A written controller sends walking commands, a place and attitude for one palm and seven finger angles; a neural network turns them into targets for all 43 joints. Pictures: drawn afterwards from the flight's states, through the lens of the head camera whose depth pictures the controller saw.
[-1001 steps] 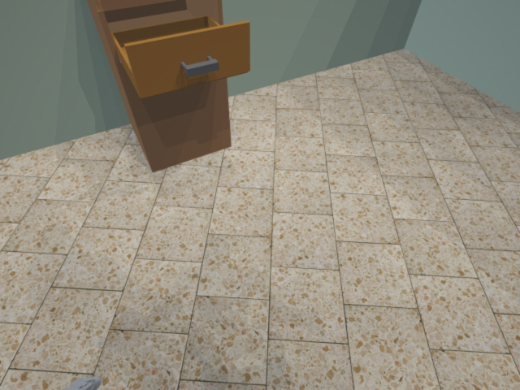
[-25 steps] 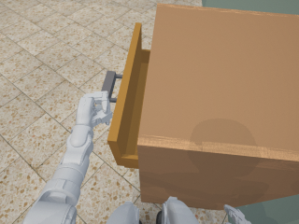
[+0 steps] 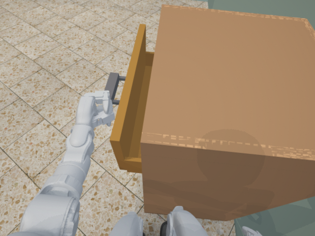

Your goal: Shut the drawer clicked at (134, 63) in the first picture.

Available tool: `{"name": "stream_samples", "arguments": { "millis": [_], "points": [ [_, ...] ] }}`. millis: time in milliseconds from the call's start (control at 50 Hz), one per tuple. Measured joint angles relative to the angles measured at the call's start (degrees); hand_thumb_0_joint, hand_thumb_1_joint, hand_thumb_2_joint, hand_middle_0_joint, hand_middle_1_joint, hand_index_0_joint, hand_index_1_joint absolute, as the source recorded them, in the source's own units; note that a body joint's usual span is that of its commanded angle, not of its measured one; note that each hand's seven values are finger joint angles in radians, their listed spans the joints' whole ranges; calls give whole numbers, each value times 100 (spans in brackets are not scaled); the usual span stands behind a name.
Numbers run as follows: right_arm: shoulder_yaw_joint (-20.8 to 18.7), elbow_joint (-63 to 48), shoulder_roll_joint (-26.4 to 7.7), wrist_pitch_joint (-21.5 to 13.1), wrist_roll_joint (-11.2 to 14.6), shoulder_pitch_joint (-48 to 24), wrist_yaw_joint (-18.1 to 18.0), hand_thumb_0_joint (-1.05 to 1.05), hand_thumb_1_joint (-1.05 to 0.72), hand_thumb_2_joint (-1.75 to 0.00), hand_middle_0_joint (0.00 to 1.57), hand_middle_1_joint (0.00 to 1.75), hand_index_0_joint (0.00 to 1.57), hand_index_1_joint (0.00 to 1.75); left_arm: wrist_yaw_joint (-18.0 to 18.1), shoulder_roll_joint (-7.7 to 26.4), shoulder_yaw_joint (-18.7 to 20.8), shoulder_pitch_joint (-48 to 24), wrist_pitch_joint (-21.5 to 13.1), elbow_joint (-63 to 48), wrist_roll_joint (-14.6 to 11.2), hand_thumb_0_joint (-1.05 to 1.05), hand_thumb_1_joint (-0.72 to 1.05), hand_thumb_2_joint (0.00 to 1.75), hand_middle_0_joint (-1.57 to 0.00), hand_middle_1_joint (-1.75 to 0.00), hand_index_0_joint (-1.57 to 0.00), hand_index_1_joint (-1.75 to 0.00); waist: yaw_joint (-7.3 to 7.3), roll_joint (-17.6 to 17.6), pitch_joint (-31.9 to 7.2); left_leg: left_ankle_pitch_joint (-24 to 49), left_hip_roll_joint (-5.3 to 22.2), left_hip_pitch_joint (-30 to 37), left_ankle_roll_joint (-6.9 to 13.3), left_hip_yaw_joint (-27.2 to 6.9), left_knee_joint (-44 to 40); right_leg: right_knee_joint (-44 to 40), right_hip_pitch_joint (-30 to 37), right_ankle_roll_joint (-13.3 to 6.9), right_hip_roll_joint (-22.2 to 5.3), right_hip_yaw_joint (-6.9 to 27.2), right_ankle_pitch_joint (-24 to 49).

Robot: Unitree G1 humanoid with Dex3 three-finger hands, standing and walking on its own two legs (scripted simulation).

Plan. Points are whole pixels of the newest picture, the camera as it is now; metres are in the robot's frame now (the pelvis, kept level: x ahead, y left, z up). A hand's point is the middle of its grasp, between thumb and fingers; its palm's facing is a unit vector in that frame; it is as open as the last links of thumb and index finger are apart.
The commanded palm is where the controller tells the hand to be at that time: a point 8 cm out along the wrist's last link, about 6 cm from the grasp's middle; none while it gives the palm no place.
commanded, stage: bring the fist close to the handle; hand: left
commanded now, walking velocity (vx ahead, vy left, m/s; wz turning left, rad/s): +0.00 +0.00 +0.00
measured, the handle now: (119, 89) +0.52 +0.11 +0.02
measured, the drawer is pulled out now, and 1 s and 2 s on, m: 0.07 0.00 0.00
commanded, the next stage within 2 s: relax the arm and regain balance in 0.88 s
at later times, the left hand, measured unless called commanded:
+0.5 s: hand (126, 115) +0.42 +0.08 +0.03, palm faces -0.02 -1.00 -0.02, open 2.9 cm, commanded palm +0.50 +0.06 +0.00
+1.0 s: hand (146, 119) +0.41 +0.03 +0.02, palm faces -0.08 -1.00 -0.01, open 2.9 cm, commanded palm none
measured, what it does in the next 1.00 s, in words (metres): lowers itself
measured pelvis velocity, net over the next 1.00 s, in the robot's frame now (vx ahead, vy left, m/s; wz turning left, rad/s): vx -0.07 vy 0.03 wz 0.24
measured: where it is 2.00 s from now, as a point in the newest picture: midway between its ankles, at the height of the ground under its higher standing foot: outside the picture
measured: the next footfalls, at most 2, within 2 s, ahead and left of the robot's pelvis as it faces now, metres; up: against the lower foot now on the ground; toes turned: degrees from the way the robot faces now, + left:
right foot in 1.14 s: -0.04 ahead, -0.03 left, +0.01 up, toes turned -1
left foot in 1.38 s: -0.10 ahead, +0.22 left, +0.01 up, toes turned -4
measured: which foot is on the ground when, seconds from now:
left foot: down 0.00-1.00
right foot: down 0.00-1.00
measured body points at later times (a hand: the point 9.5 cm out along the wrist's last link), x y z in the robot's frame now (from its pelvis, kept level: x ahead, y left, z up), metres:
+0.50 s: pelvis -0.01 +0.00 -0.03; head +0.08 +0.03 +0.41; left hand +0.42 +0.14 +0.03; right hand +0.08 -0.25 -0.14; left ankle +0.04 +0.07 -0.66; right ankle +0.08 -0.08 -0.66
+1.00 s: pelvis -0.07 +0.03 -0.09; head +0.04 +0.11 +0.34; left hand +0.41 +0.08 +0.03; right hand +0.02 -0.22 -0.19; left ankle +0.04 +0.09 -0.65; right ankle +0.08 -0.07 -0.66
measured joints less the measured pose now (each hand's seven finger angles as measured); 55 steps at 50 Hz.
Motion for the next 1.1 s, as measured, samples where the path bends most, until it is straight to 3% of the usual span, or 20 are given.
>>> {"name": "stream_samples", "arguments": {
  "millis": [120,260,560,660,800,980,1000,1040,1100],
  "points": [
    [22,43,18,-70,14,-26,6,1,-91,-90,20,30,20,30,86,-69,-239,-134,-114,129,-96,4,73,106,-140,-160,-140,-160,50,-2,-54,-16,-22,-187,-23,-49,114,96,-161,-4,-30,-60,-27],
    [14,133,19,-71,-40,-144,33,1,-91,-90,20,30,20,30,474,-334,-635,-300,-261,146,-89,-5,86,118,-140,-160,-140,-160,105,7,-87,-84,-76,-515,-10,-72,392,383,-467,-6,-108,-119,-119],
    [29,298,135,254,-186,-212,91,0,-91,-90,20,30,20,30,1313,-756,-1131,-886,-353,331,117,-5,89,125,-142,-164,-140,-169,23,7,-107,-155,61,-1146,-23,23,852,778,-979,53,-259,-261,-184],
    [-2,412,192,390,-281,-206,154,0,-91,-90,20,30,20,30,1564,-1009,-1349,-1282,-220,515,272,-5,90,125,-142,-164,-139,-169,-157,22,-107,-156,136,-1442,-14,78,999,924,-1175,86,-292,-275,-204],
    [-48,505,274,513,-502,-247,280,0,-91,-90,20,30,20,30,1954,-1493,-1589,-2058,108,954,568,-6,91,127,-141,-165,-139,-170,-541,74,-119,-228,231,-2024,21,173,1317,1233,-1590,174,-279,-223,-237],
    [-152,517,389,496,-844,-342,467,0,-91,-90,20,30,20,30,2526,-2032,-1530,-3318,775,1723,940,-5,93,128,-141,-165,-139,-171,-1052,154,-250,-355,464,-3094,44,371,2071,1925,-2479,363,-324,-203,-324],
    [-134,525,400,496,-804,-342,408,0,-91,-90,20,30,20,30,2326,-1990,-1223,-3028,1048,1130,1132,-5,90,125,-138,-162,-136,-168,-1044,128,-233,-88,522,-3074,136,457,2061,2042,-2516,324,-319,-160,-409],
    [-170,481,399,654,-580,-256,120,0,-91,-90,20,30,20,30,1876,-1861,-691,-1554,1483,-292,1240,-4,71,111,-120,-144,-118,-149,-850,199,-343,124,642,-2812,330,752,2034,2542,-2410,303,-288,45,-809],
    [-275,242,435,1362,-507,-367,-467,0,-91,-90,20,30,20,30,1584,-1431,-248,1158,2311,-879,1277,-3,34,85,-86,-108,-85,-112,-521,671,-510,-249,843,-2078,396,1310,1616,3274,-1688,405,-239,177,-998]
  ]
}}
